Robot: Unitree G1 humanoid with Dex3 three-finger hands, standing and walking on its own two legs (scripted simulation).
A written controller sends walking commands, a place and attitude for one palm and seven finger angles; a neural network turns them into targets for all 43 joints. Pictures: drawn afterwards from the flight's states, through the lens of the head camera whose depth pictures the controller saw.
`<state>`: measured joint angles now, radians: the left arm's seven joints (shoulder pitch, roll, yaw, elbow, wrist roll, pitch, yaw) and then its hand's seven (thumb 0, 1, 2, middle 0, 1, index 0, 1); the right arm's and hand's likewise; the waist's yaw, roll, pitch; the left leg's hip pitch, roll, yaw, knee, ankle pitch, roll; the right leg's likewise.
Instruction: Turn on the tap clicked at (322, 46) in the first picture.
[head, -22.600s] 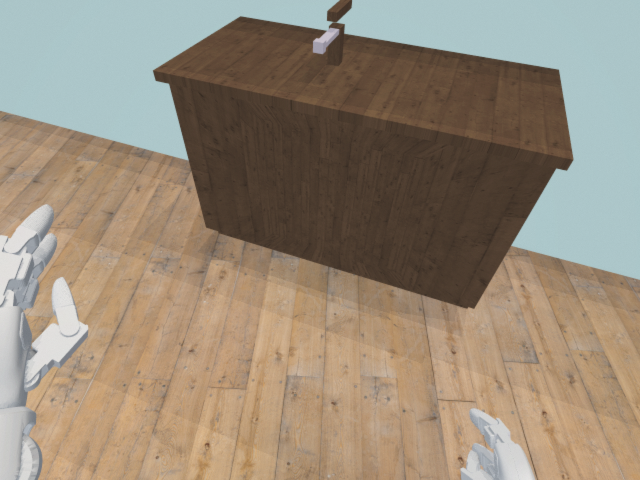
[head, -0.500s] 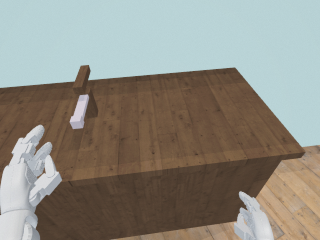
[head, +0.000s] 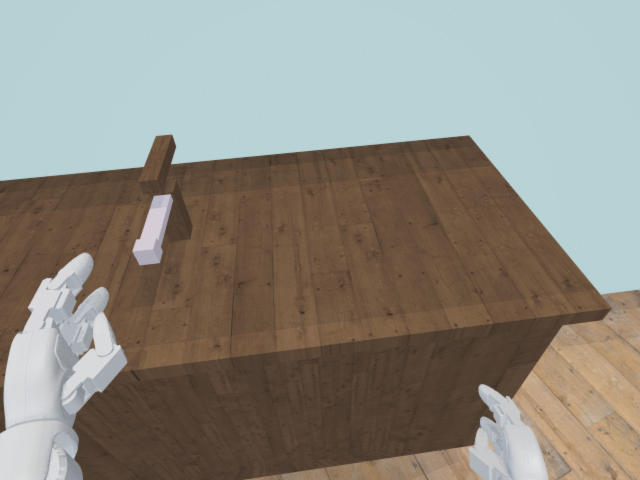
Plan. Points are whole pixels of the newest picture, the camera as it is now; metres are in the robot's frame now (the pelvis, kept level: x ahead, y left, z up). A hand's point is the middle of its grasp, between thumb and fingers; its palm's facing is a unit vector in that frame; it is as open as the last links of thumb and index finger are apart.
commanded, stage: reach beside the lever's end, fingers flat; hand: left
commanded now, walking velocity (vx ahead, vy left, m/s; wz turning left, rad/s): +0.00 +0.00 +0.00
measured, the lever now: (148, 251) +0.37 +0.30 +0.10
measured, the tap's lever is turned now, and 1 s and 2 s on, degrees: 0 0 2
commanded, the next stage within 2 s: none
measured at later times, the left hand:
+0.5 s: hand (119, 322) +0.22 +0.25 +0.14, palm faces +0.46 -0.88 -0.12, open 7.5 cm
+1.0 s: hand (125, 293) +0.27 +0.27 +0.13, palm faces +0.47 -0.88 -0.10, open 7.6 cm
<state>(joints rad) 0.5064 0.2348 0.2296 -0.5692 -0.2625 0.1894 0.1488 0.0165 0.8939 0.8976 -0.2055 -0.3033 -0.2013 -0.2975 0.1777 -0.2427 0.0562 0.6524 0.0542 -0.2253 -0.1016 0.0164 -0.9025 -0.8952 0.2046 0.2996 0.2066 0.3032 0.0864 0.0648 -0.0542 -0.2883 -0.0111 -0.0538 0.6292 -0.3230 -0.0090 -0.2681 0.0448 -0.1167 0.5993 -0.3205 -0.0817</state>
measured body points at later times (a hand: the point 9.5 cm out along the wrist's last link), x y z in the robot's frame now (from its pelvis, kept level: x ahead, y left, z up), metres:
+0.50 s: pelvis +0.00 +0.00 +0.00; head -0.01 -0.03 +0.45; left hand +0.19 +0.29 +0.15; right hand +0.20 -0.23 -0.08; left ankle +0.01 +0.13 -0.73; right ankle +0.01 -0.06 -0.73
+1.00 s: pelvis +0.00 +0.01 +0.01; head +0.00 -0.01 +0.46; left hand +0.24 +0.32 +0.14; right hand +0.19 -0.22 -0.08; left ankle +0.01 +0.13 -0.73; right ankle +0.01 -0.06 -0.73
